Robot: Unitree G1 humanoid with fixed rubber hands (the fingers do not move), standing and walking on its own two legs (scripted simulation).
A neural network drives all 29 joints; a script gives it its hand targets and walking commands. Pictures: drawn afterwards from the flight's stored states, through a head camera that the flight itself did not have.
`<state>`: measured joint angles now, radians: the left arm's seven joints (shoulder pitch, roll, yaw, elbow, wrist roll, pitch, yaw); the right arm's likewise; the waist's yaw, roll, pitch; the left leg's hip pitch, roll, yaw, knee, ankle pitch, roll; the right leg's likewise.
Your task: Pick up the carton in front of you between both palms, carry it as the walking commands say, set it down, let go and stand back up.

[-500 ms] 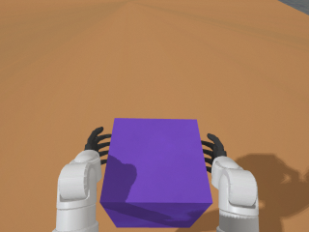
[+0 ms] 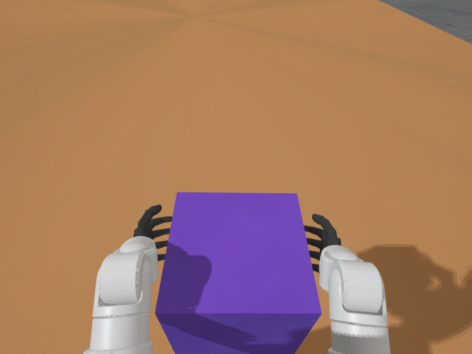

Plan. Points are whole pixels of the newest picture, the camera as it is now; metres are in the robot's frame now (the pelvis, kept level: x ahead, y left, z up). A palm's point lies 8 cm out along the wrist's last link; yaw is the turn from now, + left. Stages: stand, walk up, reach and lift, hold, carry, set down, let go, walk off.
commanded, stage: carry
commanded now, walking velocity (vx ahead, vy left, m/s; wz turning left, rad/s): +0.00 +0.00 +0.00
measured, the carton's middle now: (235, 279) +0.26 +0.00 -0.01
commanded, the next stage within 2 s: hold in 1.20 s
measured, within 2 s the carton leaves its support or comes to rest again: neither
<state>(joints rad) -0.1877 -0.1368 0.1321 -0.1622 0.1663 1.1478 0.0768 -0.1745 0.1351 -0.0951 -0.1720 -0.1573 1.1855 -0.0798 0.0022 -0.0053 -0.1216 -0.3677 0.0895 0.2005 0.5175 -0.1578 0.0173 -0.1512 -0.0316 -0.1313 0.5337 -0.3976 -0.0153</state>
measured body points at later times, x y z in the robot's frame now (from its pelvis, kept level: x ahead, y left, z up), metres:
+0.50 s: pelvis -0.02 +0.00 +0.00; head -0.04 +0.00 +0.45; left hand +0.29 +0.15 +0.03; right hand +0.28 -0.15 +0.03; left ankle +0.07 +0.12 -0.73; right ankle -0.07 -0.09 -0.73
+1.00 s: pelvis -0.02 -0.01 +0.00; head -0.03 -0.01 +0.45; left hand +0.29 +0.14 +0.04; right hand +0.29 -0.16 +0.03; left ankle +0.07 +0.12 -0.73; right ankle -0.07 -0.09 -0.73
